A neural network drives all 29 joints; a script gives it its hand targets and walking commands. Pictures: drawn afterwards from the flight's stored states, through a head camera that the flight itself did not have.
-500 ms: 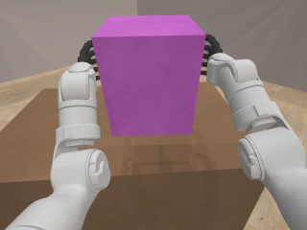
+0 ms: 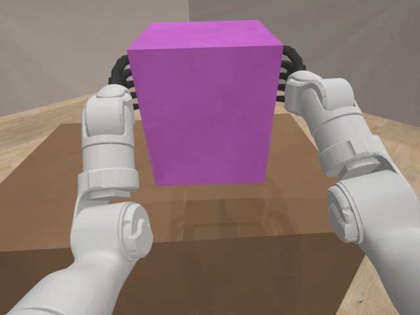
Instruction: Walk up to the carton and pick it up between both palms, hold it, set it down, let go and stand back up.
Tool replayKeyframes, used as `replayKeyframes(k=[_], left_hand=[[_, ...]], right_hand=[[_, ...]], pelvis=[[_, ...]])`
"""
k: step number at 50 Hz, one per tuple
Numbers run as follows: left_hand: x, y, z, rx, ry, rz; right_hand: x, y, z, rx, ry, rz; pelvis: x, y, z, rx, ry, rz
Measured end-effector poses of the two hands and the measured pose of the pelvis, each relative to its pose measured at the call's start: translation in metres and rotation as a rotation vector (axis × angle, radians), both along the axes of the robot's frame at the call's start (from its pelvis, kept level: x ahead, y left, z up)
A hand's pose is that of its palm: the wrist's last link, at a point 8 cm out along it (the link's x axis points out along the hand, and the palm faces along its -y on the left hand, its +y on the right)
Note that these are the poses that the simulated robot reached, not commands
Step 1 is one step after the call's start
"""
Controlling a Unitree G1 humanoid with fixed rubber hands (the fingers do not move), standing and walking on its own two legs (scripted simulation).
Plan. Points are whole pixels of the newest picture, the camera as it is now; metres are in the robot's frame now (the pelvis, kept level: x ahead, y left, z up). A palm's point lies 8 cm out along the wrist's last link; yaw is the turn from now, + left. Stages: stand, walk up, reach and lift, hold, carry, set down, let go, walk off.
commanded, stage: hold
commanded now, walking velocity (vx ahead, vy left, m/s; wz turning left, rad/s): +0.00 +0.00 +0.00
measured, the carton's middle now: (207, 102) +0.41 +0.00 +0.29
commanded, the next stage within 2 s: none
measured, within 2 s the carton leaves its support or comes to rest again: neither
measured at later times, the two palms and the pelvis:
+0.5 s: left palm (117, 100) +0.36 +0.16 +0.32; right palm (291, 89) +0.35 -0.14 +0.33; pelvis +0.00 +0.00 +0.00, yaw +0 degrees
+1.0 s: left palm (122, 97) +0.37 +0.15 +0.32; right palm (295, 87) +0.36 -0.15 +0.33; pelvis +0.00 +0.00 +0.00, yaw +0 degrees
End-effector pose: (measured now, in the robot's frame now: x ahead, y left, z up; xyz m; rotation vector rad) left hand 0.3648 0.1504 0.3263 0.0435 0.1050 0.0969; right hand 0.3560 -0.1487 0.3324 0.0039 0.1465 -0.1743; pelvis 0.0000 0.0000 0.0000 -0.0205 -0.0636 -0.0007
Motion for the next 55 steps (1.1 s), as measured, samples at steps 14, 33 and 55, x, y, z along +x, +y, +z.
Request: replayKeyframes(k=[14, 33, 55], left_hand=[[0.004, 0.002, -0.008, 0.003, 0.006, -0.007], [-0.007, 0.005, 0.000, 0.000, -0.009, 0.003], [0.002, 0.004, -0.002, -0.011, 0.002, 0.006]], right_hand=[[0.002, 0.002, -0.008, -0.006, 0.011, -0.005], [-0.006, 0.005, 0.001, 0.010, -0.005, 0.001], [0.003, 0.004, -0.005, -0.008, 0.009, 0.007]], pelvis=[[0.003, 0.000, 0.000, -0.005, -0.010, 0.012], [-0.002, 0.004, 0.000, -0.002, -0.011, 0.005], [0.001, -0.002, 0.000, -0.003, 0.000, 0.009]])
